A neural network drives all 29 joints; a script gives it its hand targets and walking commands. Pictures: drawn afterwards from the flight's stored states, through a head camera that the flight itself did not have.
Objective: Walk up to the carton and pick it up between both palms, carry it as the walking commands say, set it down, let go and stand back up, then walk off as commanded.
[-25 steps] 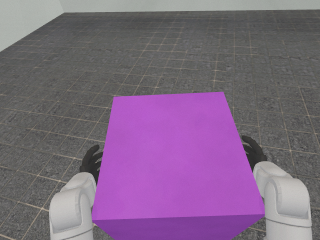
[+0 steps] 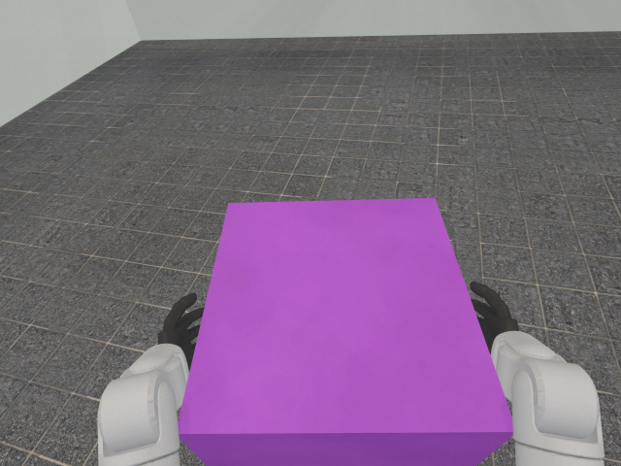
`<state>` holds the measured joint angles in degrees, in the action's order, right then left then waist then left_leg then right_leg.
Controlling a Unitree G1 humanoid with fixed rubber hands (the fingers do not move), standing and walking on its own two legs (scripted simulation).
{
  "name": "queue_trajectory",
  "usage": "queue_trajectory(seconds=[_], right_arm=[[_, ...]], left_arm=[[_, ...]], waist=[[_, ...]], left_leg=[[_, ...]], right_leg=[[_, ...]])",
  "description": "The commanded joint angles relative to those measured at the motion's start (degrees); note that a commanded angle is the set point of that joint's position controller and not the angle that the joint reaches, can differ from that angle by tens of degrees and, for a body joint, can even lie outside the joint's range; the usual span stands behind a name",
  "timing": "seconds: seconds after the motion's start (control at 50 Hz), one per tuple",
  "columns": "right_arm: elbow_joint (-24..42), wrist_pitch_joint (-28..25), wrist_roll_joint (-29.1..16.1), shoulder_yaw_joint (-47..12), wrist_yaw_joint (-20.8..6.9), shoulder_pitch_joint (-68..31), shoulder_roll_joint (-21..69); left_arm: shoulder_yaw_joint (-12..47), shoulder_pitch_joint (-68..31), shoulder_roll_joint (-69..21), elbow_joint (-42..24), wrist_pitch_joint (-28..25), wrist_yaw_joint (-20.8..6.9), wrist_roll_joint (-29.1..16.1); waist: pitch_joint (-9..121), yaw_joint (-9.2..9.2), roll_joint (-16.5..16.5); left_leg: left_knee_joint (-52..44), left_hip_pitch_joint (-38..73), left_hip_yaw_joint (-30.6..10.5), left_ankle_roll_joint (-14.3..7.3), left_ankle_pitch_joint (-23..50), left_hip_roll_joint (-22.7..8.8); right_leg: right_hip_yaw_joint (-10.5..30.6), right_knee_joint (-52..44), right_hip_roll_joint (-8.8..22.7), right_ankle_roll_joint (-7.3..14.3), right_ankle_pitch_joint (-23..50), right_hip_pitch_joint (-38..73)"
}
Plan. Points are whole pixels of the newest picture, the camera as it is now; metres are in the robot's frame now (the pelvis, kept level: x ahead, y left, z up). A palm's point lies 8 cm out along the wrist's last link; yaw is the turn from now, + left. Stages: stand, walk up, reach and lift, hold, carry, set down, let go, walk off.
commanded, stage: carry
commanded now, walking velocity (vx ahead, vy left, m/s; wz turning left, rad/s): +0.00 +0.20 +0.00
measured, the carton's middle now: (334, 344) +0.28 -0.01 +0.01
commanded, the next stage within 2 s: none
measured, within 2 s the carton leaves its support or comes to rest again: neither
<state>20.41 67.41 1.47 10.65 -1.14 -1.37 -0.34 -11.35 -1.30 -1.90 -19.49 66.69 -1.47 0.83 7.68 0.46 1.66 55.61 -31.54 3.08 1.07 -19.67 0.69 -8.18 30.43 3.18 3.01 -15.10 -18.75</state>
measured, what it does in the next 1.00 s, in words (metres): steps to the left: left foot, then right foot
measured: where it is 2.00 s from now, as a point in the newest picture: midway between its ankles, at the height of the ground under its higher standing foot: outside the picture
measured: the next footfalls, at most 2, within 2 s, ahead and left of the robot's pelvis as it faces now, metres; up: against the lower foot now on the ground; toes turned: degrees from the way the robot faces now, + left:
left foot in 0.26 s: +0.05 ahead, +0.23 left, +0.00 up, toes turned +7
right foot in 0.54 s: +0.00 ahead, +0.09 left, +0.00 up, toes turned -9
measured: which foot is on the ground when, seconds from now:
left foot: up 0.00-0.24, down 0.26-0.56, up 0.58-0.88, down 0.90-1.00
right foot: down 0.00-0.26, up 0.28-0.52, down 0.54-0.90, up 0.92-1.00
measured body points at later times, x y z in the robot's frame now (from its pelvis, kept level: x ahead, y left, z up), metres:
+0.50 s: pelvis -0.03 +0.15 -0.01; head -0.03 +0.14 +0.44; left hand +0.22 +0.35 +0.07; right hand +0.22 -0.03 +0.06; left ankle +0.01 +0.23 -0.74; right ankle -0.04 +0.07 -0.71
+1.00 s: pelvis -0.06 +0.29 -0.01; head -0.07 +0.30 +0.44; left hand +0.19 +0.49 +0.05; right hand +0.19 +0.11 +0.05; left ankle -0.04 +0.41 -0.74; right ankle -0.06 +0.14 -0.70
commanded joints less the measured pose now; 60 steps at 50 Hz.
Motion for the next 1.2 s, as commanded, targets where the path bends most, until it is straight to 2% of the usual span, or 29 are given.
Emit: queue_trajectory(seconds=[0.0,0.06,0.16,0.2,0.22,0.24,0.26,0.3,0.36,0.46,0.5,0.52,0.54,0.56,0.58,0.62,0.66,0.76,0.84,0.86,0.88,0.9,0.92,0.94,1.04,1.12,1.14,1.16,1.18], right_arm=[[13.44,-2.25,-19.92,-45.57,-11.53,-33.38,48.58],[11.60,-1.61,-19.68,-44.75,-11.31,-30.58,47.91],[12.42,-1.06,-19.04,-44.70,-11.12,-29.52,47.36],[9.90,-0.44,-18.65,-44.20,-11.39,-26.36,47.15],[10.36,-0.49,-18.76,-43.91,-11.45,-27.06,47.15],[8.87,-0.11,-17.79,-42.62,-11.73,-25.04,47.72],[6.27,-0.02,-16.84,-41.56,-12.05,-23.96,46.76],[8.93,-1.07,-16.92,-41.98,-11.70,-25.81,47.84],[16.58,-2.61,-17.82,-43.22,-11.02,-31.66,47.54],[14.51,-1.32,-16.73,-43.32,-10.66,-24.73,46.52],[12.08,-1.14,-15.77,-42.69,-10.76,-22.07,44.83],[11.21,-1.05,-15.23,-42.64,-10.73,-21.37,44.12],[12.79,-1.12,-15.62,-42.94,-10.84,-23.66,42.93],[15.28,-0.97,-17.44,-44.58,-11.16,-28.08,43.52],[12.53,-1.21,-17.20,-43.88,-11.02,-26.02,44.78],[11.98,-1.68,-18.31,-44.06,-11.76,-27.72,45.92],[14.48,-2.14,-19.76,-45.29,-11.65,-30.50,47.46],[13.33,-1.06,-20.17,-45.30,-11.26,-29.30,47.28],[11.30,-0.40,-19.24,-44.50,-11.36,-25.90,46.43],[10.90,-0.55,-19.19,-44.47,-11.48,-24.67,45.99],[13.22,-0.69,-19.35,-44.33,-11.46,-27.17,46.60],[12.21,-0.36,-18.82,-44.57,-11.97,-24.09,45.99],[10.14,-0.72,-18.11,-42.99,-11.95,-24.47,45.55],[10.67,-1.05,-17.87,-42.80,-11.60,-24.59,47.51],[14.87,-1.99,-17.18,-43.09,-10.99,-26.51,46.87],[15.56,-1.39,-16.45,-43.49,-10.38,-23.77,45.25],[11.80,-0.90,-15.33,-42.50,-10.55,-20.58,44.10],[12.82,-0.99,-14.97,-42.38,-10.35,-20.90,42.72],[16.17,-0.58,-17.13,-44.80,-10.83,-24.98,42.62]], left_arm=[[43.21,-31.99,-44.83,-14.11,-1.30,-11.73,-18.72],[42.88,-29.69,-43.20,-14.46,-0.65,-11.16,-17.93],[43.03,-26.77,-42.88,-12.48,0.08,-11.32,-17.24],[43.12,-26.74,-41.98,-12.92,0.30,-11.04,-16.65],[43.85,-27.89,-41.80,-13.75,0.43,-10.93,-16.93],[44.42,-29.46,-42.54,-13.57,0.70,-10.77,-17.22],[44.90,-30.12,-42.59,-13.40,1.24,-10.71,-16.56],[46.40,-33.53,-45.21,-12.42,0.43,-11.93,-19.02],[47.99,-36.58,-47.77,-14.98,-1.22,-12.22,-21.78],[46.21,-31.42,-44.58,-15.39,-0.20,-11.26,-21.06],[45.05,-28.37,-43.81,-13.21,0.32,-11.65,-20.26],[44.34,-27.29,-43.80,-11.60,0.48,-11.79,-19.66],[44.21,-25.37,-43.00,-10.70,0.24,-11.94,-18.94],[43.42,-25.90,-44.06,-11.18,-0.29,-12.11,-18.85],[43.60,-26.60,-43.72,-11.24,-0.06,-12.25,-19.56],[43.82,-28.89,-43.61,-12.94,-0.66,-12.10,-19.40],[43.65,-30.49,-44.04,-14.85,-1.09,-11.76,-18.98],[42.72,-26.82,-42.35,-14.59,-0.16,-10.92,-17.13],[43.52,-25.60,-41.73,-13.39,0.28,-10.56,-16.47],[43.55,-24.42,-40.83,-13.85,0.42,-10.36,-15.74],[43.71,-25.79,-42.07,-13.32,0.34,-10.34,-16.26],[43.58,-24.64,-41.46,-13.45,0.22,-10.53,-16.08],[45.21,-26.92,-42.33,-14.02,0.42,-10.63,-16.56],[46.39,-29.68,-44.66,-13.68,0.04,-11.39,-18.61],[48.12,-35.60,-45.84,-16.76,-0.78,-11.44,-21.59],[46.42,-29.71,-44.29,-16.09,-0.17,-11.61,-21.40],[45.68,-28.99,-43.53,-14.22,0.41,-11.88,-20.74],[45.17,-27.37,-42.25,-14.11,0.36,-11.99,-20.41],[44.29,-24.79,-42.34,-12.51,-0.18,-12.02,-19.04]], waist=[[8.22,-0.95,-9.34],[10.28,-1.19,-8.89],[10.72,-0.96,-16.26],[11.91,-0.32,-13.16],[14.31,0.33,-7.01],[14.03,0.44,3.36],[10.05,1.07,18.52],[10.13,0.75,11.89],[12.07,-0.03,8.99],[14.33,0.40,6.78],[15.77,-0.80,5.71],[14.93,-0.81,2.12],[13.50,-0.86,-7.48],[12.12,-1.14,-20.24],[10.50,-0.77,-14.55],[9.28,-0.59,-5.16],[8.36,-0.39,-9.97],[8.81,-1.21,-11.79],[10.97,-0.28,-14.59],[12.38,-0.05,-10.32],[15.06,0.71,-4.95],[14.97,0.32,4.45],[13.11,1.08,14.22],[13.64,0.99,12.54],[10.46,0.12,10.01],[14.89,-0.59,4.71],[13.27,-0.67,2.18],[13.29,-0.80,-7.05],[10.98,-1.04,-20.77]], left_leg=[[1.16,-5.18,-2.22,2.01,0.90,-2.95],[-4.41,-0.65,0.35,1.86,-0.41,-2.31],[-18.61,5.96,4.59,1.78,1.05,-0.63],[-30.33,14.79,6.97,1.34,4.26,0.23],[-36.48,20.90,2.91,0.21,5.60,-3.00],[-39.13,24.60,-7.46,-1.53,14.27,-12.48],[-38.84,25.80,-18.14,-7.66,24.31,-20.81],[-35.11,20.39,-12.63,-11.10,29.40,-18.01],[-33.77,20.58,-3.94,-8.97,20.20,-11.53],[-34.31,23.67,-8.39,-12.55,20.99,-13.69],[-29.51,22.60,-6.71,-9.81,27.54,-12.46],[-25.33,15.91,-4.88,-6.78,26.46,-10.44],[-17.25,3.44,-2.74,-2.80,15.09,-5.90],[-7.17,-3.53,-0.17,-1.05,-8.48,-1.06],[-0.01,-7.32,-5.09,-0.72,-8.67,-2.52],[3.74,-5.27,-5.52,0.95,-2.09,-3.49],[-0.07,-2.69,-2.12,2.14,0.55,-2.68],[-9.07,0.42,1.11,2.00,-2.59,-1.43],[-28.82,11.86,7.18,1.87,5.35,0.62],[-35.26,16.72,5.59,1.21,5.97,-0.16],[-38.05,24.48,-0.32,-0.34,11.26,-6.37],[-36.08,28.75,-11.74,-2.98,29.80,-16.45],[-33.79,27.67,-14.68,-9.16,37.75,-20.23],[-31.90,27.32,-13.68,-10.57,43.94,-18.79],[-33.84,19.48,-3.88,-9.30,16.86,-11.65],[-27.68,20.89,-4.14,-9.49,26.37,-11.43],[-23.85,14.13,-3.67,-6.61,23.19,-10.06],[-16.79,3.67,-2.87,-3.58,13.88,-6.62],[-5.65,-1.92,0.06,-1.09,-8.68,-1.27]], right_leg=[[12.08,-10.01,16.77,3.04,20.50,13.25],[11.08,-9.96,17.34,3.63,17.88,11.44],[7.48,-6.04,15.70,0.99,21.40,10.60],[5.30,0.24,13.41,-1.58,19.22,7.43],[5.17,4.54,12.35,-2.81,12.51,2.86],[3.24,13.29,9.13,-5.15,-0.99,-4.89],[-1.31,20.16,0.73,-7.26,-20.20,-18.23],[3.45,32.22,0.30,-5.15,-20.60,-15.41],[1.32,27.12,0.09,-5.85,-11.81,-12.55],[-0.06,12.00,-2.22,-3.42,-11.35,-5.40],[-0.38,-4.76,-0.09,-2.48,-0.39,3.47],[4.50,-9.70,4.85,-1.64,5.57,11.19],[19.16,-10.63,17.39,1.36,19.60,18.45],[28.16,-12.37,27.10,8.24,27.98,17.15],[25.90,-11.23,26.70,9.23,31.58,18.46],[16.11,-10.05,20.96,5.79,23.66,13.86],[9.28,-8.96,16.42,2.91,26.03,12.64],[12.04,-9.07,18.09,4.00,23.30,13.25],[5.79,-1.24,14.45,-0.86,27.55,11.00],[6.15,1.35,13.16,-2.20,22.20,8.33],[3.95,7.90,11.37,-4.28,13.96,2.86],[2.00,16.04,6.46,-6.28,-4.86,-7.65],[-0.31,20.96,0.92,-7.02,-21.76,-14.65],[2.46,27.65,0.71,-6.16,-24.17,-14.07],[-0.56,20.39,-0.42,-5.34,-11.76,-8.48],[-0.87,-2.72,0.09,-3.30,0.31,4.07],[3.35,-7.54,4.20,-2.25,5.43,10.19],[16.14,-11.89,14.83,-0.44,12.10,17.97],[30.43,-12.73,27.33,8.05,24.22,16.49]])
